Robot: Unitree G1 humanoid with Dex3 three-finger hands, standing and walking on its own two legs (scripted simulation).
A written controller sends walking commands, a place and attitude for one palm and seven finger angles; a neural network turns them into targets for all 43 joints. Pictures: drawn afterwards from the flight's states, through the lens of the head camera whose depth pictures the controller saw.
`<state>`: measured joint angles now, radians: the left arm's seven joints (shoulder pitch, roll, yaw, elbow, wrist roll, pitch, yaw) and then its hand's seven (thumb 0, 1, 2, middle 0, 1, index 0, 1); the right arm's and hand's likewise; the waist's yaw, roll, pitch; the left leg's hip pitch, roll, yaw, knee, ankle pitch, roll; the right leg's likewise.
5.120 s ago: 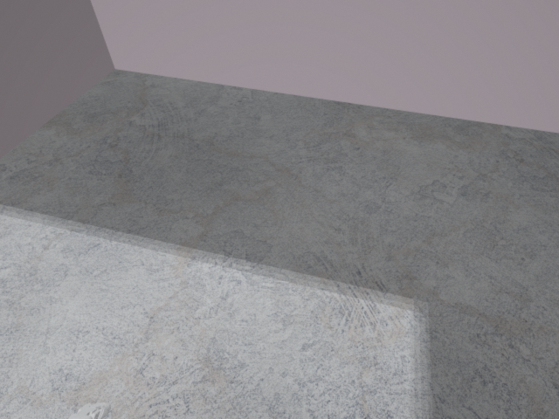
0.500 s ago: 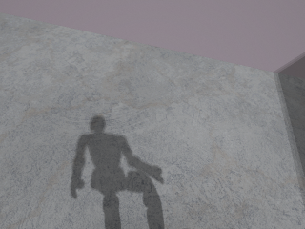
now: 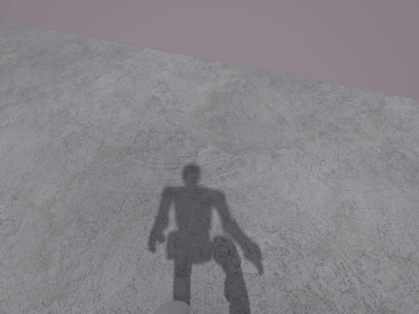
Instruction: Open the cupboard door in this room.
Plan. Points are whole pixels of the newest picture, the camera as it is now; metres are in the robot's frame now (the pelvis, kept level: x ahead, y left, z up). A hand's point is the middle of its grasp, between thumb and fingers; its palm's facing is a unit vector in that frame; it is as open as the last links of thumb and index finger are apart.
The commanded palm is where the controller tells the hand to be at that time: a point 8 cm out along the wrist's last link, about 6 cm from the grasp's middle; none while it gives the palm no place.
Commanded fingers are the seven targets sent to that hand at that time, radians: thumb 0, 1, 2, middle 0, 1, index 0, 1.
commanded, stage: turn or walk to find it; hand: left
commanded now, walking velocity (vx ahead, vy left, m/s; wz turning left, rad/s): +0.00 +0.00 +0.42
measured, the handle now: out of the picture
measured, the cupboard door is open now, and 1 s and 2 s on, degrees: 0 0 0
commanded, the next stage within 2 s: none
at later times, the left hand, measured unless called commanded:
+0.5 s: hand out of the picture -0.01 +0.27 -0.17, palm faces +0.25 -0.93 -0.26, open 7.3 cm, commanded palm none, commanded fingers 0.00 0.90 0.90 -0.20 -0.30 -0.20 -0.30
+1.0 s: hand out of the picture -0.08 +0.19 -0.16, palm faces +0.44 -0.86 -0.26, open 7.3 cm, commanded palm none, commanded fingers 0.00 0.90 0.90 -0.20 -0.30 -0.20 -0.30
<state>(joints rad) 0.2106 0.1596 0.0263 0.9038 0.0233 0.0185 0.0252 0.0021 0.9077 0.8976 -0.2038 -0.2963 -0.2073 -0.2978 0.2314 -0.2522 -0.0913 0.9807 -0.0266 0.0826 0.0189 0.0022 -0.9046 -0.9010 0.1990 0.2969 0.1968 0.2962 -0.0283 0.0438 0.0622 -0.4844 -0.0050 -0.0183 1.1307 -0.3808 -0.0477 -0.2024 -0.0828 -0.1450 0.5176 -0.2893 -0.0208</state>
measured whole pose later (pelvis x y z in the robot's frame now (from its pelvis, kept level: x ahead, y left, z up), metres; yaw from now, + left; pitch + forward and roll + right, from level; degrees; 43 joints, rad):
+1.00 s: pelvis -0.05 +0.00 +0.00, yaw +26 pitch -1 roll +2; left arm 0.24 0.17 0.03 0.94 0.03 0.01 0.02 0.00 0.91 0.90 -0.21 -0.30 -0.21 -0.30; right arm 0.21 -0.25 -0.08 1.00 -0.02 0.09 0.02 0.00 -0.91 -0.90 0.20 0.30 0.19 0.30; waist 0.00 0.01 0.08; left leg -0.38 0.04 0.02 0.92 -0.44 -0.06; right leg -0.22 -0.12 -0.21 0.52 -0.27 -0.02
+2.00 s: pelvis -0.10 +0.01 -0.02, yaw +50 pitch -1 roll +0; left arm 0.24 0.24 0.06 0.96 0.02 0.05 0.02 0.00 0.91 0.90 -0.20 -0.30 -0.21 -0.30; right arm 0.15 -0.22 -0.06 0.96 -0.02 0.04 0.02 0.00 -0.91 -0.90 0.20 0.30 0.19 0.30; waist 0.02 -0.06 0.09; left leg -0.27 0.02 0.08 0.62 -0.31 0.00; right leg -0.31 -0.17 -0.18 0.77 -0.47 0.06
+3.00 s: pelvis -0.12 -0.03 -0.01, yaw +75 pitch -1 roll +0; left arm 0.24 0.27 0.07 0.99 0.02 0.07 0.02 0.01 0.91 0.90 -0.20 -0.30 -0.20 -0.30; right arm 0.14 -0.20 -0.04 0.95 -0.02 0.02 0.00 0.00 -0.90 -0.90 0.20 0.30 0.20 0.30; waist 0.02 -0.05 0.08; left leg -0.23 0.01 0.04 0.55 -0.30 0.01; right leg -0.42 -0.11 -0.08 1.04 -0.48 0.07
